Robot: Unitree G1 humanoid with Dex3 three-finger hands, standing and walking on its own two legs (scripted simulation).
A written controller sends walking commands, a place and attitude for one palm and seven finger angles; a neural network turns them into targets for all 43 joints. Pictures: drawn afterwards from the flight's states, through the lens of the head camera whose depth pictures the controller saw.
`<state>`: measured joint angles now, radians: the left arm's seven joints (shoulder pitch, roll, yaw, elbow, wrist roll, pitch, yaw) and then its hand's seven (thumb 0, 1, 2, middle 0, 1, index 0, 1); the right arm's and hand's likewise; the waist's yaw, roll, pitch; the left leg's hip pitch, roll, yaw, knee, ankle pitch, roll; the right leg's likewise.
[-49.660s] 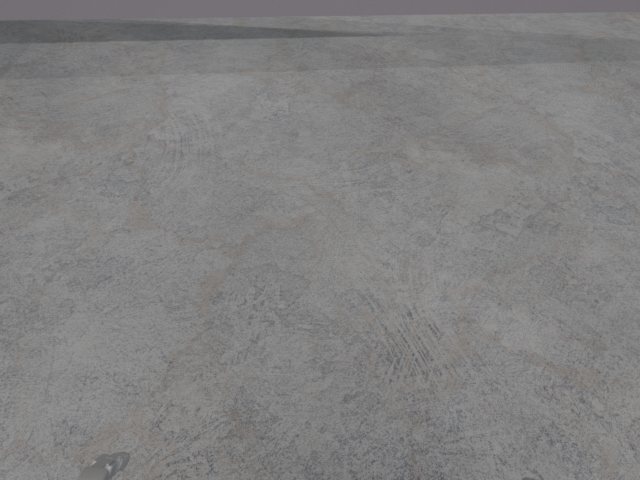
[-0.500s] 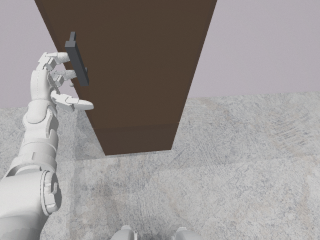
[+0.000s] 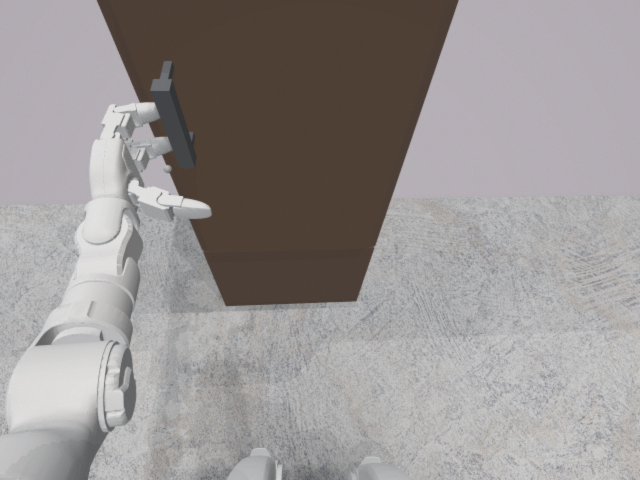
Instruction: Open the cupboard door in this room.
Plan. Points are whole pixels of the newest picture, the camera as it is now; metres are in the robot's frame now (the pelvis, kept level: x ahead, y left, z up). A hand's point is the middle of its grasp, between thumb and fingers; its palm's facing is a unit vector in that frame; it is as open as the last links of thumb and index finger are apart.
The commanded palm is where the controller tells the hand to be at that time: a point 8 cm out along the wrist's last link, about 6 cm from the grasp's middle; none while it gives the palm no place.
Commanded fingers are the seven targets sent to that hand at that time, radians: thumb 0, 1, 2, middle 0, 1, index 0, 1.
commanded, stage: slide the fingers in behind the handle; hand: left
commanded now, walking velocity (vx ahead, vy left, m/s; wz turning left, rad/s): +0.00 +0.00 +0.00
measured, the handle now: (178, 117) +0.57 +0.19 +0.09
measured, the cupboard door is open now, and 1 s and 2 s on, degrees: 0 0 0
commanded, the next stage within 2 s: move the hooked fingers beside the handle in 0.12 s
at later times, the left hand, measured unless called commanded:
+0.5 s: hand (164, 167) +0.48 +0.19 +0.08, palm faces +0.09 -1.00 -0.02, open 14.5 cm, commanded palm +0.46 +0.22 +0.09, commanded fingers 0.00 -0.50 0.30 -0.30 -1.20 -0.30 -1.20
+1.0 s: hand (161, 165) +0.48 +0.20 +0.08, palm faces +0.07 -1.00 -0.03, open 14.2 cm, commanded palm +0.46 +0.24 +0.09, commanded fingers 0.00 -0.50 0.30 -0.30 -1.20 -0.30 -1.20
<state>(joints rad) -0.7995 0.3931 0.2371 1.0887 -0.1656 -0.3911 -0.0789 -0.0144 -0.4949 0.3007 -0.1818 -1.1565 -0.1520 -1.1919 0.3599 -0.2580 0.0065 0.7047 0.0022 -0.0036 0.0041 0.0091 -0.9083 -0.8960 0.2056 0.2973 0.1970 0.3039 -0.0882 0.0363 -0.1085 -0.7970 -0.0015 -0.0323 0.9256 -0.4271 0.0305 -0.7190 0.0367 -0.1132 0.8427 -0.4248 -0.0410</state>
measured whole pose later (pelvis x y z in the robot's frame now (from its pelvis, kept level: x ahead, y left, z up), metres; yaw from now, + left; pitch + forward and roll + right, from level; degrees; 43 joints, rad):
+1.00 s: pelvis +0.00 +0.00 +0.00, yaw -2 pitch +17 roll -3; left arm -0.80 0.46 0.35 1.13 -0.13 -0.40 -0.18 -0.01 -0.49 0.30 -0.27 -1.18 -0.24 -1.21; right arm 0.37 -0.26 0.03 0.69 0.01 0.02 -0.02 0.01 -0.91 -0.90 0.21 0.30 0.20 0.30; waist -0.12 0.03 -0.11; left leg -0.80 0.01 0.00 0.92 -0.43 0.04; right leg -0.73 0.05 -0.08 0.84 -0.41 -0.03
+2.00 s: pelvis +0.01 +0.02 +0.00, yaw -4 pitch +20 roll -4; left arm -0.81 0.62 0.46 1.14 -0.13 -0.34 -0.34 -0.01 -0.49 0.30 -0.30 -1.20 -0.30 -1.20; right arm 0.40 -0.27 0.04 0.63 0.01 0.08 -0.03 0.01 -0.91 -0.90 0.21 0.30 0.20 0.30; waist -0.15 0.03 -0.12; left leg -0.84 0.02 0.01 0.94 -0.45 0.05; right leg -0.76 0.06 -0.07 0.82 -0.41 -0.02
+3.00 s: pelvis +0.00 +0.01 +0.00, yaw -4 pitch +21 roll -5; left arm -0.86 0.71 0.51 1.19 -0.11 -0.32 -0.36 -0.01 -0.49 0.30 -0.30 -1.20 -0.30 -1.20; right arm 0.43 -0.28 0.05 0.63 0.01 0.08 -0.03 0.01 -0.91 -0.90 0.21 0.30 0.20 0.30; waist -0.18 0.02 -0.11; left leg -0.87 0.04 0.01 0.96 -0.45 0.05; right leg -0.80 0.08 -0.06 0.84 -0.40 -0.02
